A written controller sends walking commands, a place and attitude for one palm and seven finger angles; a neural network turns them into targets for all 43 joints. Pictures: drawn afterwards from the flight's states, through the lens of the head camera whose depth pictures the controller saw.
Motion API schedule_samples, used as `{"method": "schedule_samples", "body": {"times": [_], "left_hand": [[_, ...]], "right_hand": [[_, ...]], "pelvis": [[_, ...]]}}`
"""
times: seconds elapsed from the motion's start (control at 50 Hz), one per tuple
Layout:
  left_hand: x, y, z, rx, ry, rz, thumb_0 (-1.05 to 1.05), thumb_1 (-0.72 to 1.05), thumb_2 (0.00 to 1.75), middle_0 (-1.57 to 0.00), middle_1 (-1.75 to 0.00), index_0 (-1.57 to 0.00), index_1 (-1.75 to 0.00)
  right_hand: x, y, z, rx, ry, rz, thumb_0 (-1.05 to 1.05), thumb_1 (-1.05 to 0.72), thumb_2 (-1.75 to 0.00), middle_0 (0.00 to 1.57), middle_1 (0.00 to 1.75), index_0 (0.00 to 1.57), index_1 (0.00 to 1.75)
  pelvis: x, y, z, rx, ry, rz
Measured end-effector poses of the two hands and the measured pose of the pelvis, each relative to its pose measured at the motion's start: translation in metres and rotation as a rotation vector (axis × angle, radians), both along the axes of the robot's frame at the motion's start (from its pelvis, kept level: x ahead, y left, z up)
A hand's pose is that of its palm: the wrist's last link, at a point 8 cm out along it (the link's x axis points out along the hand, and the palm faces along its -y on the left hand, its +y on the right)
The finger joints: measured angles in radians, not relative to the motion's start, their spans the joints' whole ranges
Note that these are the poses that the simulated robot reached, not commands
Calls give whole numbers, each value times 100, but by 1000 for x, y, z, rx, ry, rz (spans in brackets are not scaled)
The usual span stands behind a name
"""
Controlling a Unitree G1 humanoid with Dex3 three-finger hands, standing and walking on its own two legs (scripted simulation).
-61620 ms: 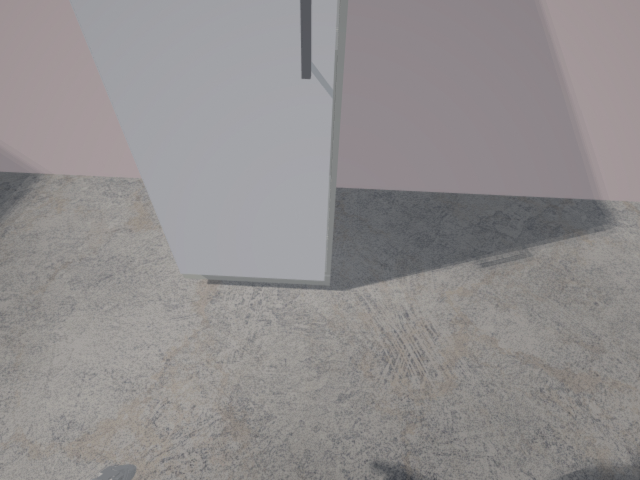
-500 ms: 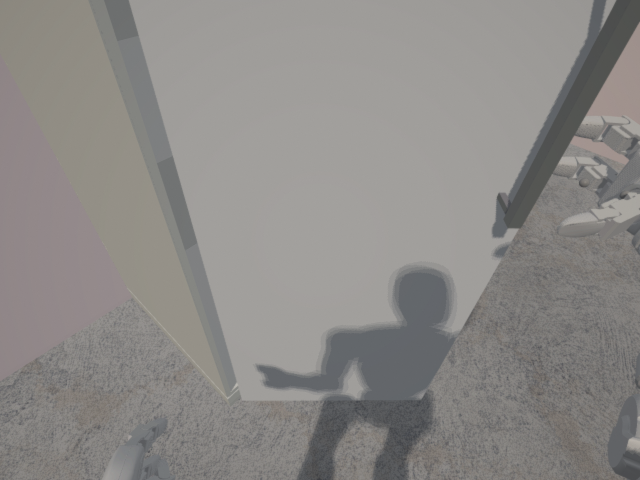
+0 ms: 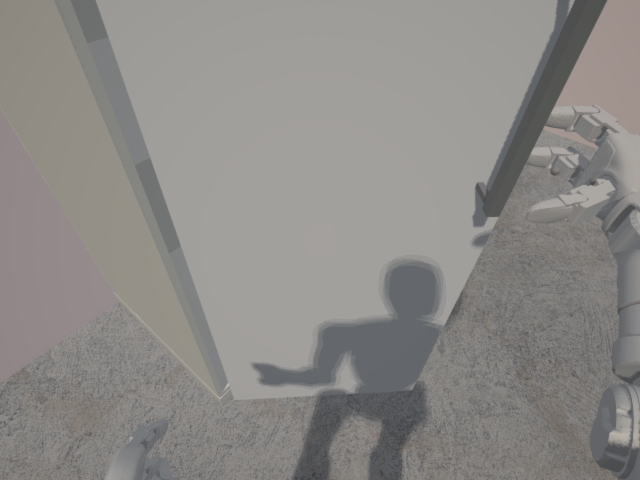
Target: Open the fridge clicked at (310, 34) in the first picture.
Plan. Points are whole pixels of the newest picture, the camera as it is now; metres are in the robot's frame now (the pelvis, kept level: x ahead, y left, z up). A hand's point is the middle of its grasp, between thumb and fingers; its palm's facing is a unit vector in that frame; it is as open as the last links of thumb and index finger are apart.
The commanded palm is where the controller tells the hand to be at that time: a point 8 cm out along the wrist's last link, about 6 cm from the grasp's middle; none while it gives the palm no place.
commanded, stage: move the hooked fingers beside the handle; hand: right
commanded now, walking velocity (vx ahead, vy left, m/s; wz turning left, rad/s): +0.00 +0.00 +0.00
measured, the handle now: (525, 112) +0.49 -0.21 +0.25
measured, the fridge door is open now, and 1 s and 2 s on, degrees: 46 46 46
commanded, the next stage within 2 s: none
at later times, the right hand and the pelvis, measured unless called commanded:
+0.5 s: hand (554, 173) +0.41 -0.22 +0.23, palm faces -0.01 +1.00 -0.04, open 14.2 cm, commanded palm +0.39 -0.26 +0.23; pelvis +0.00 +0.00 +0.00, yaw +0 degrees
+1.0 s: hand (557, 160) +0.42 -0.23 +0.23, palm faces -0.03 +1.00 -0.01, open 14.0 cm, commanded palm +0.39 -0.29 +0.23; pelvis +0.01 +0.01 +0.00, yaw +1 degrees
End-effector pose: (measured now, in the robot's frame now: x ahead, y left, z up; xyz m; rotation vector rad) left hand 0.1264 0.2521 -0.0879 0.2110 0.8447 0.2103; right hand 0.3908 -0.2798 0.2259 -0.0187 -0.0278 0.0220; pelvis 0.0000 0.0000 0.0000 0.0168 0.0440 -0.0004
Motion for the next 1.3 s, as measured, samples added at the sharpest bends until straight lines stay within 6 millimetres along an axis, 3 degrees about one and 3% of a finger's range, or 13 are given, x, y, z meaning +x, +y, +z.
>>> {"method": "schedule_samples", "body": {"times": [0.38,0.58,0.8,1.04,1.18,1.3], "left_hand": [[11,-8,-1,-17,-21,-28,1,90,90,-20,-30,-20,-30],[16,-2,3,-14,-44,-23,1,90,90,-20,-30,-20,-30],[9,10,2,-2,-25,0,1,90,90,-20,-30,-20,-30],[-13,25,-3,-3,18,60,1,90,90,-20,-30,-20,-30],[-23,31,-4,6,44,76,1,90,90,-20,-30,-20,-30],[-17,31,-2,11,29,64,1,90,90,-20,-30,-20,-30]], "right_hand": [[-5,4,1,-11,1,-10,-1,50,-30,27,119,23,123],[-5,3,1,-20,0,-4,-1,50,-30,29,119,24,121],[-3,1,1,-3,3,6,-1,50,-30,29,119,26,120],[11,-6,4,17,9,7,-1,50,-30,30,120,30,120],[4,-22,1,-7,-7,-24,-1,50,-30,30,120,30,120],[-5,-25,7,-4,-39,10,-1,50,-30,30,120,30,120]], "pelvis": [[3,0,1,-4,-17,-9],[4,4,1,-6,-17,-2],[4,10,1,-6,-13,0],[7,14,0,-7,11,19],[10,15,0,-7,12,26],[10,14,-1,-4,6,21]]}}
